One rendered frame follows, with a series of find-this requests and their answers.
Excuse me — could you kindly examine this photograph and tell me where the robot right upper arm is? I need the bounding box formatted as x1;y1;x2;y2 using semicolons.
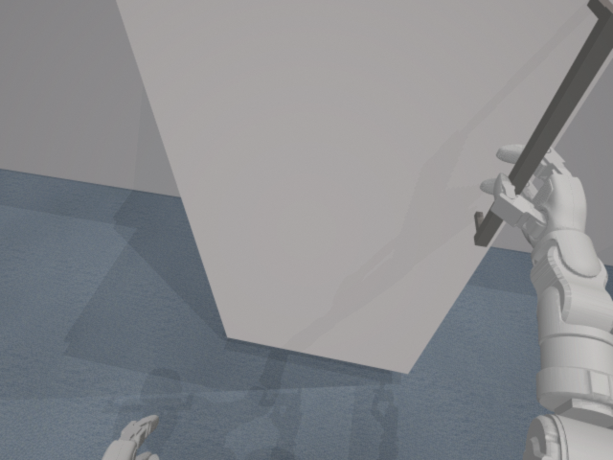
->
522;414;613;460

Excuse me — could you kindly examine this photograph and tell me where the robot left hand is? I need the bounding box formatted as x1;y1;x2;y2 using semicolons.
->
102;415;160;460

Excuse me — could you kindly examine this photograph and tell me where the right robot forearm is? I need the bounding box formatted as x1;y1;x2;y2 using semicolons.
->
531;230;613;430

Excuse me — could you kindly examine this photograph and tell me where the handle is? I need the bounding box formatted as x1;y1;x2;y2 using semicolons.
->
474;0;613;247

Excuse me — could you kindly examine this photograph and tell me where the robot right hand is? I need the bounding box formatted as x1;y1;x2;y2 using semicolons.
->
480;145;587;248

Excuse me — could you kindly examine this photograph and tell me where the fridge door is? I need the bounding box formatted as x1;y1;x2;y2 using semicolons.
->
116;0;613;374

